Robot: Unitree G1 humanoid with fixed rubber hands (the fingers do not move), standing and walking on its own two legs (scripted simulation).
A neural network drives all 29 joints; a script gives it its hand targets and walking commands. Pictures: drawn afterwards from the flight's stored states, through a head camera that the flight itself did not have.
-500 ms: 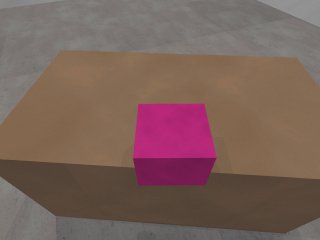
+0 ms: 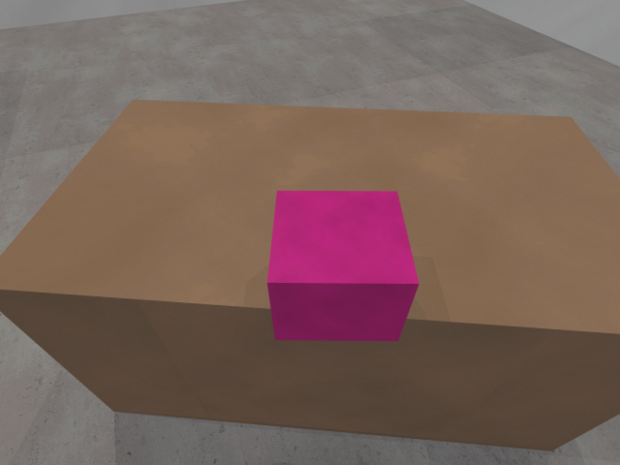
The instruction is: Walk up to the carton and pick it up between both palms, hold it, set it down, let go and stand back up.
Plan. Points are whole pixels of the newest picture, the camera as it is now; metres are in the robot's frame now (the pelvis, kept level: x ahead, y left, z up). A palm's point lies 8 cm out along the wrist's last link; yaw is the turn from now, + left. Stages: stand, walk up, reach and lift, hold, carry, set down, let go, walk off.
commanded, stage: walk up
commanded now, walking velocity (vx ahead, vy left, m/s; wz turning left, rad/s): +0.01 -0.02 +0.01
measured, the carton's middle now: (336, 264) +0.44 -0.02 -0.01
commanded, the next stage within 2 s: stand in 1.08 s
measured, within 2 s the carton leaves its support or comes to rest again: neither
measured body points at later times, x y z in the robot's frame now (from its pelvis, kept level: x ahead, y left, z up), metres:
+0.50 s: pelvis +0.03 +0.00 +0.01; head +0.03 -0.01 +0.46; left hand -0.02 +0.18 -0.15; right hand -0.01 -0.19 -0.16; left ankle +0.04 +0.13 -0.73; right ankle +0.01 -0.10 -0.73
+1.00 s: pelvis +0.06 -0.01 +0.01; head +0.07 -0.02 +0.46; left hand +0.02 +0.17 -0.15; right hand +0.02 -0.20 -0.16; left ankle +0.04 +0.13 -0.73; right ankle +0.01 -0.10 -0.73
